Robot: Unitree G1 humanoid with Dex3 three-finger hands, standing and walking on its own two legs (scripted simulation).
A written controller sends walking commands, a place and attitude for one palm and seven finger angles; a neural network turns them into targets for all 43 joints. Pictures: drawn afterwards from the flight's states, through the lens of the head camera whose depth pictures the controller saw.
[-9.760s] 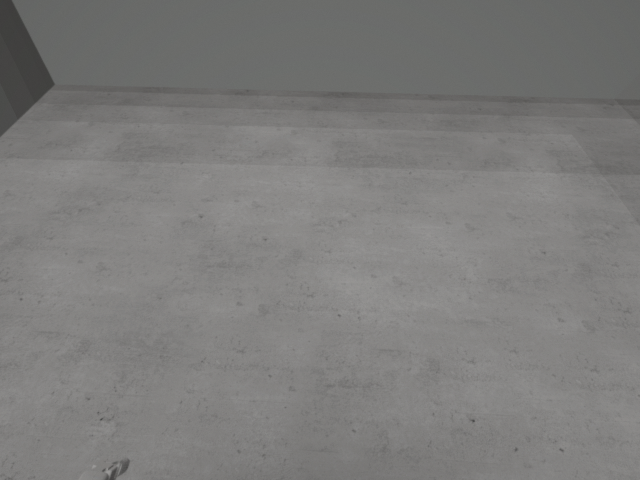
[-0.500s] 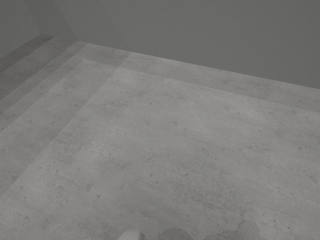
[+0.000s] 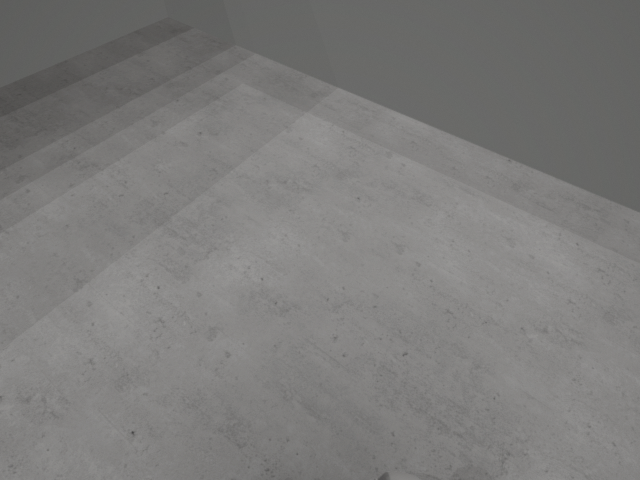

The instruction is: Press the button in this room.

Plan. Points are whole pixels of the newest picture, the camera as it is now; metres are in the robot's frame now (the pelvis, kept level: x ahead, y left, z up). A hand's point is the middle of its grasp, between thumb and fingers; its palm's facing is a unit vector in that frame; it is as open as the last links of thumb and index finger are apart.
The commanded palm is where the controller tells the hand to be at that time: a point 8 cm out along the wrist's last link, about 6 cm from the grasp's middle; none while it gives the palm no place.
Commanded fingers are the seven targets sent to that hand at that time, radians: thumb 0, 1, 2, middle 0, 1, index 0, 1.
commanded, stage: turn or walk to find it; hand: left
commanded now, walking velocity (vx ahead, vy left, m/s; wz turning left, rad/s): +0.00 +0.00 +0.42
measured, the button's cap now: out of the picture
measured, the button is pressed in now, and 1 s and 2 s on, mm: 0 0 0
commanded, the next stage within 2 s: none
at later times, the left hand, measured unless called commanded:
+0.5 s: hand out of the picture -0.01 +0.16 -0.15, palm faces +0.26 -0.93 -0.27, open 7.4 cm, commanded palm none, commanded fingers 0.00 0.90 0.90 -0.20 -0.30 -0.20 -0.30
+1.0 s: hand out of the picture -0.06 +0.19 -0.16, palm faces +0.46 -0.85 -0.27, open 7.4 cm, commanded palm none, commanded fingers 0.00 0.90 0.90 -0.20 -0.30 -0.20 -0.30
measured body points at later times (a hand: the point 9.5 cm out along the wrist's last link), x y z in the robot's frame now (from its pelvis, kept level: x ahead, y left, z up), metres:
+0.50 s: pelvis -0.02 -0.05 +0.00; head +0.02 -0.06 +0.45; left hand -0.02 +0.20 -0.13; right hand +0.08 -0.29 -0.16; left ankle -0.09 +0.11 -0.68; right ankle -0.01 -0.14 -0.74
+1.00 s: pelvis -0.05 -0.04 -0.01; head -0.02 -0.03 +0.44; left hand -0.08 +0.24 -0.14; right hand +0.13 -0.22 -0.16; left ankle -0.09 +0.09 -0.74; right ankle +0.01 -0.15 -0.72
